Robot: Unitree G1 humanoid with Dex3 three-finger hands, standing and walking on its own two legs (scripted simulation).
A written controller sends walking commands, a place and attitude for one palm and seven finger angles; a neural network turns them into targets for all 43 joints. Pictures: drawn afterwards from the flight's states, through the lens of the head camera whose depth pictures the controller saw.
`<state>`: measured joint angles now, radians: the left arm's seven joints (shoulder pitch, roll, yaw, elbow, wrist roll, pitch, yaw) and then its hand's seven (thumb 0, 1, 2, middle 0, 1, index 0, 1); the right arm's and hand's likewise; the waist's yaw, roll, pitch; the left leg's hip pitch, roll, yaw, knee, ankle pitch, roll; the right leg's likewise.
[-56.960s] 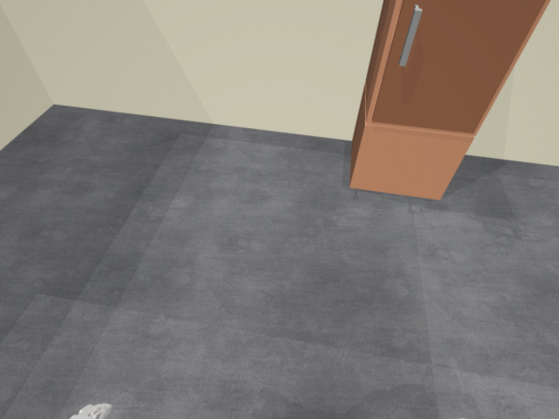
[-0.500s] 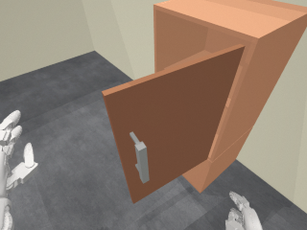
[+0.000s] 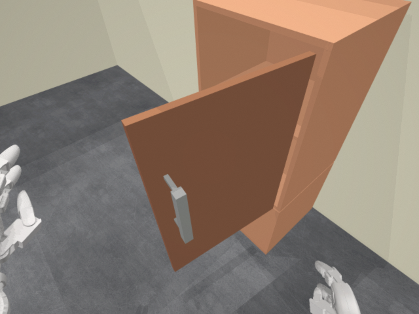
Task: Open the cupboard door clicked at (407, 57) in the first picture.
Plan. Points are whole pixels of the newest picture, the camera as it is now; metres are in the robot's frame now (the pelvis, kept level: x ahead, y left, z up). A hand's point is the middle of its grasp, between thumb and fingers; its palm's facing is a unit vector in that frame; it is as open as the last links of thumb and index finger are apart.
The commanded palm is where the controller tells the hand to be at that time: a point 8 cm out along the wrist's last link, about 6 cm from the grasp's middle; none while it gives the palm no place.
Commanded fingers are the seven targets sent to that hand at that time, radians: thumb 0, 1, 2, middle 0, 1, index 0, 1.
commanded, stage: step back with the hand held close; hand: left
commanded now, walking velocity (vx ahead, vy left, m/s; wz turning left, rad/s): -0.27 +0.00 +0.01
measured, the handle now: (178, 210) +0.32 +0.10 +0.01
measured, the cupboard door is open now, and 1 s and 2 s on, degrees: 82 82 82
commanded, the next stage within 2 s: stop stepping back and stand still in 1.00 s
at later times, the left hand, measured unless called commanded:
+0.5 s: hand out of the picture +0.12 +0.30 +0.15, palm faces +0.43 -0.76 -0.50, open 7.4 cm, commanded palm +0.06 +0.33 +0.17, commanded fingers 0.00 0.90 0.90 -0.20 -0.30 -0.20 -0.30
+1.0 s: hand out of the picture +0.02 +0.32 +0.17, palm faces +0.52 -0.75 -0.41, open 7.4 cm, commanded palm -0.03 +0.34 +0.17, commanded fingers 0.00 0.90 0.90 -0.20 -0.30 -0.20 -0.30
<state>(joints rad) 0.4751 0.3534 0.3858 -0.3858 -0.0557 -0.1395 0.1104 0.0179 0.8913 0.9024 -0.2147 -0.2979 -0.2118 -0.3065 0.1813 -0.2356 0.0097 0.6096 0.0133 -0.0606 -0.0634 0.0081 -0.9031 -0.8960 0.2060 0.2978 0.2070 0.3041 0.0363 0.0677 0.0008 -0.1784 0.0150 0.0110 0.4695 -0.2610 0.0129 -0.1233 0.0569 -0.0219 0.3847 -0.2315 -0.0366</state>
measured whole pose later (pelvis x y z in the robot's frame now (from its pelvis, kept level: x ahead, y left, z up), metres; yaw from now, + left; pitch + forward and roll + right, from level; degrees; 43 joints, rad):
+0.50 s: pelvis -0.08 +0.03 -0.02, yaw +0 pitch -1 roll -2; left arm 0.55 0.41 0.44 -0.50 -0.01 -0.20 0.15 0.02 0.89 0.90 -0.22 -0.30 -0.22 -0.31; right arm 0.22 -0.23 0.00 0.55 0.01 -0.05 -0.08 0.01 -0.90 -0.90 0.21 0.30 0.21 0.30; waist 0.00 0.01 0.04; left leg -0.38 -0.01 0.04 0.60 -0.21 0.06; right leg -0.34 0.03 0.01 0.55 -0.19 0.01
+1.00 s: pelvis -0.17 +0.04 -0.01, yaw +1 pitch +0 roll -5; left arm 0.50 0.42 0.49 -0.55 -0.05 -0.22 0.18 0.02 0.89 0.90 -0.22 -0.30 -0.21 -0.31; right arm 0.16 -0.17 -0.02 0.65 -0.01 -0.14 -0.04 0.01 -0.90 -0.90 0.21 0.30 0.21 0.30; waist 0.04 0.01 0.02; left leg -0.48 0.07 0.07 0.50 -0.04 0.07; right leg -0.36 0.09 0.01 1.10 -0.51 0.02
